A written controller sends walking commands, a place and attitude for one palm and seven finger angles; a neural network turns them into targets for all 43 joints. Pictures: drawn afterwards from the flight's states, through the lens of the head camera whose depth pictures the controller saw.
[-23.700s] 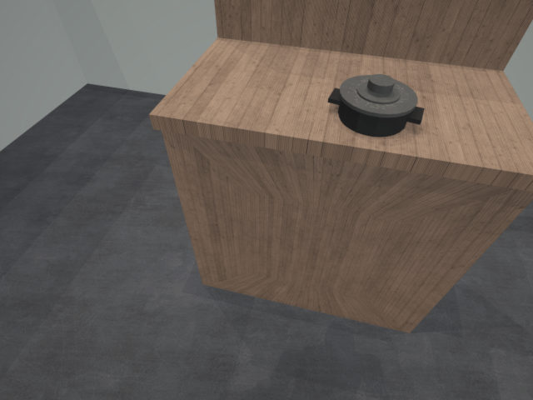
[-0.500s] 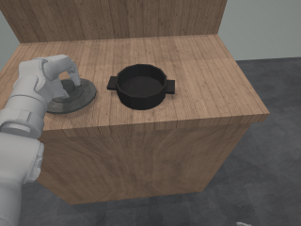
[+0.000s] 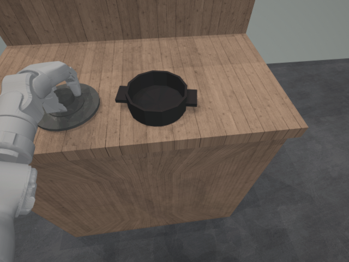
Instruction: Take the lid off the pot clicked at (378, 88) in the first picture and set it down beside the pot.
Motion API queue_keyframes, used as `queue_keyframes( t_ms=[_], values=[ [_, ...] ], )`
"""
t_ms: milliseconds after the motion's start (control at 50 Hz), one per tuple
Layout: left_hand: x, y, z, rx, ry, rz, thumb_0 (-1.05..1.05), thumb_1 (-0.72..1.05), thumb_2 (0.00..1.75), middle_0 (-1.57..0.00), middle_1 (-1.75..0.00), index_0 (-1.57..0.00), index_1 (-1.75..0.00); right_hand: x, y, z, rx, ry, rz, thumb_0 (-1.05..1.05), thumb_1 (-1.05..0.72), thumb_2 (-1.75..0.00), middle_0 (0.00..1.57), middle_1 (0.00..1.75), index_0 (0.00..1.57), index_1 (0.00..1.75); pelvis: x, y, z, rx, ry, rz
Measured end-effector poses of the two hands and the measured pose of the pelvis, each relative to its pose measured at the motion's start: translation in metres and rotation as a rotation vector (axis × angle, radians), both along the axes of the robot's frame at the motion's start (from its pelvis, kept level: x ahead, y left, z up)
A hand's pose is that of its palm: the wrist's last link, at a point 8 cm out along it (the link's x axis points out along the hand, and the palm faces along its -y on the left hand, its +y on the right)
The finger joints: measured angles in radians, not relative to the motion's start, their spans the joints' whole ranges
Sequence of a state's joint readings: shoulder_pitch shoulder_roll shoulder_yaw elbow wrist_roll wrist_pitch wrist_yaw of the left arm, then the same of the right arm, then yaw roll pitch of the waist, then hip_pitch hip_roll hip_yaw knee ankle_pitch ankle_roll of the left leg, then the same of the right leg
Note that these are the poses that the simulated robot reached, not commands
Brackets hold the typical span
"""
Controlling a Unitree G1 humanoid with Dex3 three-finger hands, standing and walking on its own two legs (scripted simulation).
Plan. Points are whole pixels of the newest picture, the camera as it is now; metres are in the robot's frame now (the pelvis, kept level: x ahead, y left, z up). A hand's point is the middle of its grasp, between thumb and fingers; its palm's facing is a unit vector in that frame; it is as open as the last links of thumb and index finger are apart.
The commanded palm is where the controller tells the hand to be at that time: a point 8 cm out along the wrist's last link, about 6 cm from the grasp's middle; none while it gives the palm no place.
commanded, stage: open the fingers wide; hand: left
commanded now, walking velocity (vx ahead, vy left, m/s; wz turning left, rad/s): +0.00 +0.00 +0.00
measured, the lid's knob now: (62, 97) +0.47 +0.28 +0.11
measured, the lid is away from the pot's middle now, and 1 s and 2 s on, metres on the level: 0.23 0.23 0.23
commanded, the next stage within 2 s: raise the empty hand in 0.82 s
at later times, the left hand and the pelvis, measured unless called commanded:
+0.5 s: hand (51, 98) +0.45 +0.28 +0.13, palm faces -0.36 -0.10 -0.93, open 9.5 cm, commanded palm +0.44 +0.28 +0.20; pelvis +0.00 +0.01 +0.00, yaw +0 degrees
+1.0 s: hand (51, 102) +0.43 +0.28 +0.14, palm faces -0.34 -0.10 -0.93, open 11.0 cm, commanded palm +0.43 +0.28 +0.21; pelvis +0.00 +0.01 +0.00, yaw +1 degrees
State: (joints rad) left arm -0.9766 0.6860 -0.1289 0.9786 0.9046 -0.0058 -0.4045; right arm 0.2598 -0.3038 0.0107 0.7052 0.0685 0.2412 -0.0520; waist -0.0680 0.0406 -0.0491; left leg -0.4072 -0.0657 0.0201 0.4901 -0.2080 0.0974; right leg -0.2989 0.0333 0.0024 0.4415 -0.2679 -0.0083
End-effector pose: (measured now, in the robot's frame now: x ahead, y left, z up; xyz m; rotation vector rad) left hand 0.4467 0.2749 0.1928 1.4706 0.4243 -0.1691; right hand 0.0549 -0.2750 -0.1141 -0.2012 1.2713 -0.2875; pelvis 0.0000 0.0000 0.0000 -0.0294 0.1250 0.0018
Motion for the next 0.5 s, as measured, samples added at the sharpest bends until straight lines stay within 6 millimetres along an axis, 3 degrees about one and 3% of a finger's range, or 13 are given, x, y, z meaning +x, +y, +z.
queue_keyframes(
  t_ms=[260, 500],
  values=[
    [0.004, 0.004, 0.001, -0.005, 0.005, 0.012, -0.01, 0.13, 0.90, -0.64, -0.88, -0.63, -0.83, 0.017, 0.005, 0.002, 0.006, -0.036, 0.009, 0.01, -0.91, -0.90, 0.21, 0.30, 0.20, 0.30, 0.003, 0.002, 0.000, -0.001, 0.004, 0.000],
    [-0.001, 0.010, 0.000, 0.007, -0.007, 0.012, -0.01, 0.01, 0.94, -0.60, -0.73, -0.58, -0.68, 0.021, 0.010, 0.002, 0.016, -0.038, 0.016, 0.01, -0.91, -0.90, 0.21, 0.30, 0.20, 0.30, 0.005, 0.005, -0.001, -0.003, 0.001, 0.006]
  ],
)
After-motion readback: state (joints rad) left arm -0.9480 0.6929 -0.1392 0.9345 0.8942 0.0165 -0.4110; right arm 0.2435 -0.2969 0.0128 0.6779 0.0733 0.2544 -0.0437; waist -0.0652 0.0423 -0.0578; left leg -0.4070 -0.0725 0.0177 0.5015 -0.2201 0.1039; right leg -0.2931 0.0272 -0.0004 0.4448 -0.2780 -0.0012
